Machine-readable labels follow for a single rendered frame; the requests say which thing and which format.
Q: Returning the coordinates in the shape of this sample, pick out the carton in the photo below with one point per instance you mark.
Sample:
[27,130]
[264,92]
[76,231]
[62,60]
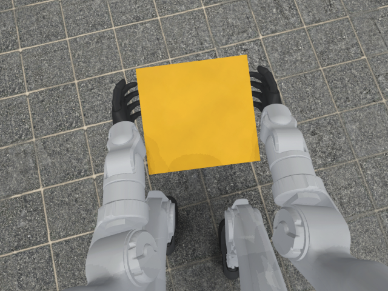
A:
[197,114]

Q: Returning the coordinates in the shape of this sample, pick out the right robot hand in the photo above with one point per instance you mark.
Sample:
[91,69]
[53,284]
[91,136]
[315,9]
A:
[269,92]

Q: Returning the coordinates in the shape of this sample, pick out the robot right shin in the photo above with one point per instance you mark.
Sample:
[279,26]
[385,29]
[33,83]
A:
[231,257]

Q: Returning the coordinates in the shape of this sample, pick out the right robot foot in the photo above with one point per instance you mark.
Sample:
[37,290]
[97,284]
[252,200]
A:
[230,272]

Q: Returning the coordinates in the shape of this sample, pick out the right robot forearm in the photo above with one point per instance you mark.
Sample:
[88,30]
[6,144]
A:
[294,178]

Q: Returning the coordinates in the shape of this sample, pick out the left robot upper arm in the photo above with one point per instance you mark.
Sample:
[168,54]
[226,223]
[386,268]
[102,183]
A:
[126,261]

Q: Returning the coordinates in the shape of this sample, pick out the left robot hand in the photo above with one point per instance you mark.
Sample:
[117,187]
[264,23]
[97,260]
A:
[120,110]

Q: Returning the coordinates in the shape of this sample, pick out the right robot upper arm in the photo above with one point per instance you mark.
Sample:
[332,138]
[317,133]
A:
[316,240]

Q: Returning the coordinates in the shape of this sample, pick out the left robot forearm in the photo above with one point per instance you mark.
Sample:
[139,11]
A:
[124,206]

